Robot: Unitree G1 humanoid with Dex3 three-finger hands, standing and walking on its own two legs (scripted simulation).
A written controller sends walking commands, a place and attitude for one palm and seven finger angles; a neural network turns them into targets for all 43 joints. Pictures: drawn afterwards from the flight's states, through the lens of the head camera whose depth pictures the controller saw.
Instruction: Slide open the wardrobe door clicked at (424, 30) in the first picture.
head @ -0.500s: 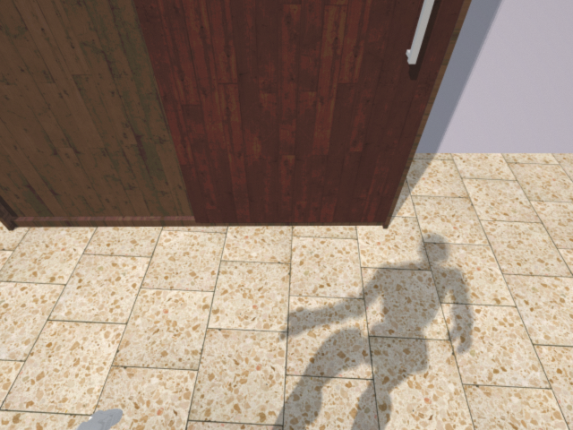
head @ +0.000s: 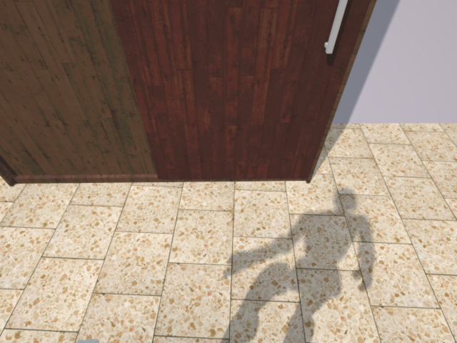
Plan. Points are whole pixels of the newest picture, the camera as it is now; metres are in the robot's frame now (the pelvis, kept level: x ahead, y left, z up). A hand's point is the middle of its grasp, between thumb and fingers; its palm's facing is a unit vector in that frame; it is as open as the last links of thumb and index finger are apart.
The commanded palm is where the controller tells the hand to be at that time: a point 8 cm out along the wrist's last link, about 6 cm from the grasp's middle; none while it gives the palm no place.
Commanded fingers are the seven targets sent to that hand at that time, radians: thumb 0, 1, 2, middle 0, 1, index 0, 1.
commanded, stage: stand and wait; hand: right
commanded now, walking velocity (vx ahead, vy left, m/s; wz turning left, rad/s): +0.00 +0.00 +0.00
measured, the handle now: (337, 14) +1.07 -0.31 +0.15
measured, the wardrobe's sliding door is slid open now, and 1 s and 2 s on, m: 0.00 0.00 0.00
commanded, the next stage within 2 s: look at it before walking up in 0.32 s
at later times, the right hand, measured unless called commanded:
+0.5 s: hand out of the picture +0.07 -0.24 -0.15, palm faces -0.03 +0.94 -0.34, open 7.4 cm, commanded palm none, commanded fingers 0.00 -0.90 -0.90 0.20 0.30 0.20 0.30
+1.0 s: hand out of the picture +0.06 -0.24 -0.15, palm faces -0.03 +0.94 -0.34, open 7.4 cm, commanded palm none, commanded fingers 0.00 -0.90 -0.90 0.20 0.30 0.20 0.30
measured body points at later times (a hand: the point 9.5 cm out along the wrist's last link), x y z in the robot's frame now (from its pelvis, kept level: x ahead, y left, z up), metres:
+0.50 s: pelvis -0.01 +0.01 +0.00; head -0.01 +0.01 +0.45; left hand +0.07 +0.30 -0.13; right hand +0.07 -0.29 -0.13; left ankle -0.01 +0.13 -0.74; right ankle -0.01 -0.12 -0.74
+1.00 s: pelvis -0.01 +0.01 +0.00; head -0.01 +0.01 +0.45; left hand +0.07 +0.30 -0.13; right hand +0.06 -0.29 -0.13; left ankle -0.01 +0.13 -0.74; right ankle -0.01 -0.12 -0.74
